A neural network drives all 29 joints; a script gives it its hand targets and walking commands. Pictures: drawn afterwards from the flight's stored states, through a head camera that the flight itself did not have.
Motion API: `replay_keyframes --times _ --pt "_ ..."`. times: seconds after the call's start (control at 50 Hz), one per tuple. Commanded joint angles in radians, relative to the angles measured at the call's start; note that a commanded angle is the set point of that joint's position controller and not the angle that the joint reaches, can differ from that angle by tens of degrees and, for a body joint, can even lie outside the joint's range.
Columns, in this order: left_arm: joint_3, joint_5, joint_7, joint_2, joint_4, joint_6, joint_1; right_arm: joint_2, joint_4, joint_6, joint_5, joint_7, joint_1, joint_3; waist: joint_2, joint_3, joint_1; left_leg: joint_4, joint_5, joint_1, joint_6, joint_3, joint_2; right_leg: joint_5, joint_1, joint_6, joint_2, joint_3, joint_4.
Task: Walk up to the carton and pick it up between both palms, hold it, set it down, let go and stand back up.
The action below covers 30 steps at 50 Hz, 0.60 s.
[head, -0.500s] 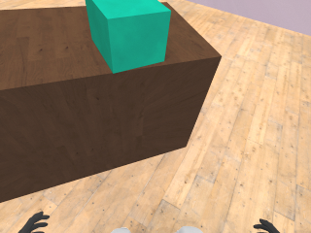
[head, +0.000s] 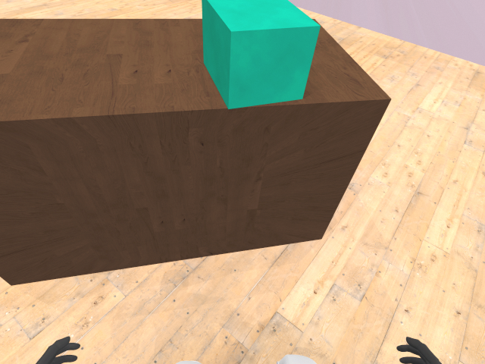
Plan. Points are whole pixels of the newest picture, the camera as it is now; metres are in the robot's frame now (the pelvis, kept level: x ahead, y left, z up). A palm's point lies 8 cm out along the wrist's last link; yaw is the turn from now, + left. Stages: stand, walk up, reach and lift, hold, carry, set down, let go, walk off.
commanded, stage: walk up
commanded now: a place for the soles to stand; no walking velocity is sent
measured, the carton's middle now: (253, 47) +0.86 -0.04 +0.13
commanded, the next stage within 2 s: none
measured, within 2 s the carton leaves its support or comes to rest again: neither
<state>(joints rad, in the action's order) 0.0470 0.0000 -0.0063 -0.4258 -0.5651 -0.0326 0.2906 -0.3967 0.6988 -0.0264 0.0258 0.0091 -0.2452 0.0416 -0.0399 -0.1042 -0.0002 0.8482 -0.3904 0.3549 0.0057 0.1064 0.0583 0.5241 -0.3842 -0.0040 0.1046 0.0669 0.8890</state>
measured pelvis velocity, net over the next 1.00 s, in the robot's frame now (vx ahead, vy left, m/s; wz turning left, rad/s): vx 0.02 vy -0.02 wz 0.07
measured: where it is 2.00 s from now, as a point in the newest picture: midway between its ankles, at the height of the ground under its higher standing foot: outside the picture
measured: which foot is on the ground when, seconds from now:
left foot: down 0.00-1.00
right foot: down 0.00-1.00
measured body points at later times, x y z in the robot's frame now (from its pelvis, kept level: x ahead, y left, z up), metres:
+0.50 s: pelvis -0.01 -0.02 +0.01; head +0.01 +0.01 +0.45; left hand +0.10 +0.30 -0.09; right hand +0.12 -0.33 -0.07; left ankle +0.04 +0.12 -0.70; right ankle +0.05 -0.15 -0.70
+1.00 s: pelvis +0.02 -0.02 +0.01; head +0.06 +0.00 +0.46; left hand +0.14 +0.30 -0.08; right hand +0.16 -0.33 -0.07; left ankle +0.04 +0.12 -0.70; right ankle +0.05 -0.15 -0.70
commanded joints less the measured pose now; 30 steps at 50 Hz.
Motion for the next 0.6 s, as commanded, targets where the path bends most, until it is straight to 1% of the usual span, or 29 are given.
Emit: replay_keyframes --times 0.0,0.02,0.04,0.06,0.08,0.1,0.12,0.14,0.16,0.18,0.2,0.22,0.24,0.26,0.28,0.3,0.32,0.36,0.38,0.4,0.42,0.44,0.46,0.48,0.5,0.52,0.54,0.56,0.58 --pt "0.092 0.001 0.019 -0.201 0.096 0.015 -0.042 -0.286 -0.107 0.060 0.003 0.039 0.041 0.082 0.191 -0.039 -0.022 -0.521 -0.369 0.024 0.206 0.534 -0.250 0.022 -0.114 0.023 -0.010 -0.138 0.051" --pt "0.096 0.007 0.019 -0.190 0.093 0.023 -0.005 -0.281 -0.124 0.059 -0.004 0.034 0.059 0.080 0.201 -0.034 -0.003 -0.514 -0.412 0.072 0.202 0.513 -0.246 -0.032 -0.084 0.028 -0.017 -0.134 0.012" --pt "0.098 -0.007 0.022 -0.217 0.073 0.034 0.002 -0.285 -0.128 0.056 0.000 0.028 0.090 0.079 0.159 -0.022 0.007 -0.485 -0.383 0.116 0.172 0.470 -0.213 -0.074 -0.004 0.038 -0.029 -0.099 -0.033" --pt "0.092 -0.003 0.018 -0.186 0.062 0.045 0.025 -0.268 -0.108 0.054 -0.009 0.022 0.103 0.076 0.148 0.003 0.021 -0.457 -0.374 0.179 0.147 0.384 -0.183 -0.146 0.112 0.050 -0.032 -0.067 -0.108" --pt "0.090 -0.009 0.017 -0.163 0.063 0.049 0.054 -0.236 -0.114 0.047 -0.022 0.017 0.108 0.061 0.124 0.039 0.049 -0.427 -0.365 0.215 0.125 0.385 -0.183 -0.128 0.198 0.070 -0.040 -0.105 -0.246" --pt "0.086 -0.013 0.010 -0.186 0.033 0.059 0.087 -0.234 -0.122 0.048 -0.033 0.011 0.100 0.050 0.129 0.053 0.070 -0.326 -0.304 0.214 0.085 0.307 -0.142 -0.074 0.231 0.089 0.014 -0.183 -0.400" --pt "0.103 -0.026 0.004 -0.267 0.045 0.063 0.108 -0.228 -0.118 0.047 -0.029 0.008 0.069 0.049 0.015 0.100 0.053 -0.172 -0.227 0.251 0.038 0.223 -0.088 0.015 0.326 0.114 0.111 -0.329 -0.465" --pt "0.104 -0.019 0.001 -0.273 0.044 0.068 0.068 -0.194 -0.122 0.047 -0.036 0.002 0.058 0.038 -0.074 0.074 0.050 -0.032 -0.128 0.276 -0.008 0.040 0.000 0.228 0.255 0.167 0.225 -0.459 -0.568" --pt "0.106 -0.027 0.000 -0.270 0.072 0.060 0.002 -0.229 -0.124 0.043 -0.029 0.008 0.024 0.062 -0.060 0.018 0.025 0.068 -0.146 0.164 0.003 -0.033 -0.009 0.312 0.096 0.244 0.320 -0.500 -0.588" --pt "0.103 -0.030 0.005 -0.271 0.072 0.065 -0.025 -0.251 -0.112 0.042 -0.025 0.006 -0.001 0.066 -0.033 0.003 0.017 0.080 -0.142 0.134 0.006 -0.036 -0.012 0.257 0.059 0.242 0.309 -0.478 -0.578" --pt "0.098 -0.027 0.008 -0.259 0.072 0.069 -0.055 -0.234 -0.114 0.050 -0.028 0.010 -0.023 0.068 -0.008 0.030 -0.002 0.031 -0.071 0.043 0.020 -0.024 -0.026 0.151 0.028 0.236 0.289 -0.410 -0.529" --pt "0.093 -0.032 0.011 -0.264 0.081 0.067 -0.080 -0.236 -0.099 0.059 -0.025 0.008 -0.030 0.067 0.013 0.030 -0.035 -0.094 -0.052 -0.070 0.036 -0.019 -0.033 0.047 -0.038 0.174 0.216 -0.307 -0.455" --pt "0.082 -0.021 0.021 -0.231 0.083 0.057 -0.098 -0.240 -0.090 0.063 -0.026 0.003 -0.069 0.067 -0.053 0.093 -0.047 -0.261 -0.011 -0.119 0.050 0.063 -0.068 0.069 -0.026 0.092 0.120 -0.171 -0.379" --pt "0.073 -0.016 0.022 -0.179 0.076 0.047 -0.076 -0.276 -0.090 0.072 -0.014 0.005 -0.044 0.077 0.096 0.035 -0.031 -0.388 -0.110 -0.136 0.098 0.314 -0.168 0.028 -0.122 0.044 0.026 -0.113 -0.194" --pt "0.077 -0.002 0.024 -0.194 0.076 0.037 -0.057 -0.296 -0.098 0.073 -0.014 0.006 -0.002 0.074 0.153 0.057 -0.019 -0.497 -0.265 -0.095 0.172 0.579 -0.258 0.017 -0.116 0.013 -0.054 -0.081 -0.085" --pt "0.088 0.006 0.022 -0.209 0.100 0.033 -0.057 -0.311 -0.100 0.073 -0.020 0.013 -0.036 0.072 0.182 0.009 -0.032 -0.533 -0.280 -0.043 0.200 0.627 -0.299 0.049 -0.146 0.014 -0.051 -0.111 -0.028" --pt "0.087 0.006 0.020 -0.202 0.092 0.035 -0.053 -0.309 -0.085 0.070 -0.011 0.018 -0.006 0.070 0.162 0.006 -0.024 -0.505 -0.318 0.007 0.221 0.614 -0.284 0.050 -0.098 0.024 -0.037 -0.119 -0.043" --pt "0.080 0.009 0.021 -0.184 0.071 0.046 -0.020 -0.278 -0.106 0.067 -0.013 0.020 0.058 0.068 0.135 0.020 0.027 -0.456 -0.194 0.014 0.170 0.487 -0.215 -0.029 0.004 0.043 -0.057 -0.111 -0.178" --pt "0.089 0.001 0.017 -0.205 0.048 0.054 0.035 -0.275 -0.107 0.064 -0.024 0.012 0.076 0.059 0.224 0.088 0.026 -0.411 -0.128 0.020 0.126 0.416 -0.188 -0.122 0.102 0.046 -0.032 -0.120 -0.235" --pt "0.083 -0.004 0.018 -0.225 0.037 0.063 0.056 -0.261 -0.116 0.057 -0.032 0.009 0.107 0.053 0.182 0.104 0.053 -0.372 -0.148 0.083 0.097 0.322 -0.137 -0.100 0.179 0.061 -0.020 -0.141 -0.324" --pt "0.098 -0.017 0.013 -0.254 0.029 0.064 0.034 -0.238 -0.106 0.053 -0.033 0.003 0.114 0.047 0.113 0.059 0.064 -0.311 -0.245 0.263 0.051 0.261 -0.092 -0.016 0.290 0.083 0.044 -0.238 -0.400" --pt "0.100 -0.014 0.012 -0.269 0.042 0.064 0.021 -0.224 -0.099 0.053 -0.040 0.003 0.094 0.042 0.002 0.048 0.052 -0.211 -0.189 0.246 0.023 0.119 -0.048 0.101 0.255 0.136 0.127 -0.308 -0.458" --pt "0.111 -0.021 0.013 -0.291 0.041 0.061 0.026 -0.233 -0.114 0.051 -0.043 0.000 0.052 0.052 -0.082 0.055 0.053 -0.085 -0.147 0.256 0.005 0.062 0.000 0.183 0.252 0.165 0.200 -0.389 -0.527" --pt "0.100 -0.022 0.013 -0.267 0.051 0.060 0.002 -0.242 -0.105 0.050 -0.039 0.003 0.027 0.059 -0.078 0.052 0.054 0.000 -0.114 0.149 0.000 -0.023 -0.018 0.269 0.132 0.211 0.275 -0.422 -0.564" --pt "0.095 -0.026 0.013 -0.254 0.062 0.061 -0.040 -0.231 -0.118 0.051 -0.034 0.004 0.000 0.056 -0.065 0.025 0.028 0.007 -0.038 0.097 0.002 -0.016 -0.030 0.213 0.092 0.207 0.268 -0.388 -0.578" --pt "0.096 -0.031 0.015 -0.267 0.062 0.061 -0.063 -0.241 -0.106 0.061 -0.029 0.007 -0.034 0.063 -0.005 0.085 -0.001 -0.035 -0.058 0.006 0.014 -0.027 -0.025 0.093 0.081 0.194 0.256 -0.339 -0.501" --pt "0.088 -0.022 0.018 -0.239 0.071 0.060 -0.089 -0.235 -0.082 0.063 -0.026 0.009 -0.028 0.059 0.041 0.063 -0.021 -0.151 0.007 -0.075 0.028 -0.006 -0.049 0.016 0.012 0.149 0.188 -0.243 -0.420" --pt "0.074 -0.016 0.028 -0.211 0.071 0.056 -0.089 -0.247 -0.080 0.073 -0.018 0.011 -0.046 0.061 0.056 0.099 -0.030 -0.327 -0.021 -0.068 0.060 0.159 -0.099 -0.034 0.022 0.082 0.076 -0.138 -0.301" --pt "0.085 -0.008 0.031 -0.199 0.076 0.049 -0.083 -0.274 -0.082 0.077 -0.020 0.009 -0.016 0.070 0.141 0.111 -0.007 -0.425 -0.089 -0.052 0.111 0.391 -0.182 -0.055 0.024 0.030 -0.019 -0.068 -0.154"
